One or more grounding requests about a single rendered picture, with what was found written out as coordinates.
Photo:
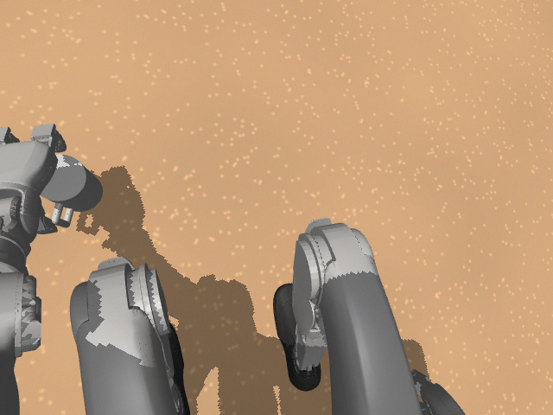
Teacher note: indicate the right robot hand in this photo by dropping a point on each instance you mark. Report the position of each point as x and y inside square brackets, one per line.
[436, 400]

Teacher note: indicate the mug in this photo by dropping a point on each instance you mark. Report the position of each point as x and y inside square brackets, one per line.
[73, 187]

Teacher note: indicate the left robot hand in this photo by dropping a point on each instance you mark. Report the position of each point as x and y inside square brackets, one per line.
[31, 163]

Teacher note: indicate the left robot foot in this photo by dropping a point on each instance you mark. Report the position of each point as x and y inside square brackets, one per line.
[178, 373]

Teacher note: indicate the left robot arm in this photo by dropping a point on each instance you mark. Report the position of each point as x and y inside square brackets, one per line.
[20, 308]

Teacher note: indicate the right robot foot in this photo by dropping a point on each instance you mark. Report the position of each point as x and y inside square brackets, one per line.
[286, 331]

